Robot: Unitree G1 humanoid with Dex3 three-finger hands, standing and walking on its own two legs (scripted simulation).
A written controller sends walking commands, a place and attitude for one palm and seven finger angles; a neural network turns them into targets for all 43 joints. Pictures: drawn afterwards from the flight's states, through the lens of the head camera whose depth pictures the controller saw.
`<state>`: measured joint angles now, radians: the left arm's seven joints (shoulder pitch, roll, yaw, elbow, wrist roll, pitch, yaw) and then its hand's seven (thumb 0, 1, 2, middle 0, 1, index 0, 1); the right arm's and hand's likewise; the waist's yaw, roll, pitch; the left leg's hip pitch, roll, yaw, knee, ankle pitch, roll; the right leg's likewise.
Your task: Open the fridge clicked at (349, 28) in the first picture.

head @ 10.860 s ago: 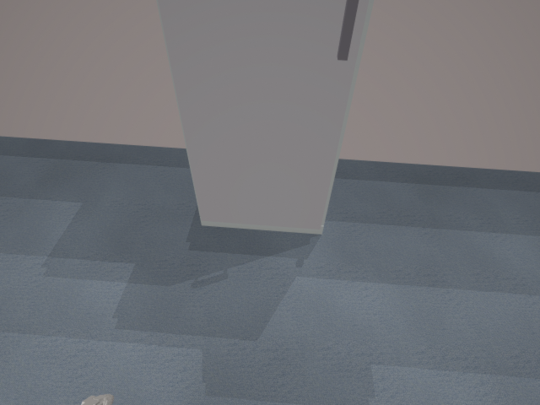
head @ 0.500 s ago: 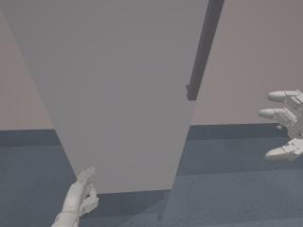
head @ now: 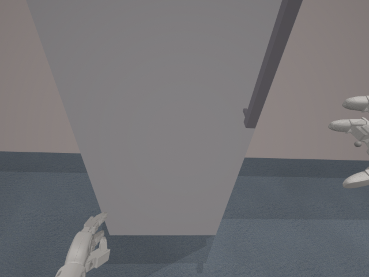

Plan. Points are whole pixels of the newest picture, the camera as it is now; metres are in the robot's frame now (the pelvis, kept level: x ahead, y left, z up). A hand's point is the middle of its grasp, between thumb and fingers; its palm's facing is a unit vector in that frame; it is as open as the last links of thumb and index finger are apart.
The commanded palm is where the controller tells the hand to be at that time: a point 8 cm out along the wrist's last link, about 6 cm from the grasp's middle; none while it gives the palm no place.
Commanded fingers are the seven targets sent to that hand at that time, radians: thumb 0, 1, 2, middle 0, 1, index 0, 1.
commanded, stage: raise the hand to about handle height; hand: right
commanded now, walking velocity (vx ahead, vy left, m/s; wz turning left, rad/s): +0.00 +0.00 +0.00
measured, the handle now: (264, 65) +0.49 -0.16 +0.27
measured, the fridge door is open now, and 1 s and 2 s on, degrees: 0 0 0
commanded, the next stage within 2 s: move the hooked fingers beside the handle in 0.20 s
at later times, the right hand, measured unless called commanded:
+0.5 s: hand out of the picture +0.29 -0.30 +0.25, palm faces +0.13 +0.99 -0.09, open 14.0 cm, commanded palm +0.25 -0.32 +0.26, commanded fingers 0.00 0.50 -0.30 0.30 1.20 0.30 1.20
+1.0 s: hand (336, 121) +0.33 -0.26 +0.25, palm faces +0.04 +0.99 -0.09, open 14.0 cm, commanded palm +0.30 -0.30 +0.26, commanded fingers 0.00 0.50 -0.30 0.30 1.20 0.30 1.20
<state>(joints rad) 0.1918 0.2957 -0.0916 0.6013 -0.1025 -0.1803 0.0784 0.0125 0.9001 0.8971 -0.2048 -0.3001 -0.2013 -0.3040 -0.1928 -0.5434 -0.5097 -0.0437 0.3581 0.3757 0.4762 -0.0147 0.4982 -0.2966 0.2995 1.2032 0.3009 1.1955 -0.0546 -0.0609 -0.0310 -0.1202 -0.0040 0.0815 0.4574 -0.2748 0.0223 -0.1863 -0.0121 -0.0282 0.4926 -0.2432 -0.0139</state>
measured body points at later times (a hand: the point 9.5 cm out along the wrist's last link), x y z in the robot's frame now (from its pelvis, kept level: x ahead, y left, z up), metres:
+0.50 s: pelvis +0.01 +0.00 +0.00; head -0.02 +0.02 +0.45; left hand +0.23 +0.20 -0.06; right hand +0.28 -0.36 +0.26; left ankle -0.01 +0.10 -0.74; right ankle +0.02 -0.11 -0.74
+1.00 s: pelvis +0.01 -0.01 +0.00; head -0.02 +0.02 +0.45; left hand +0.21 +0.22 -0.07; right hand +0.32 -0.31 +0.25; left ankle -0.01 +0.10 -0.74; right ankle +0.02 -0.11 -0.74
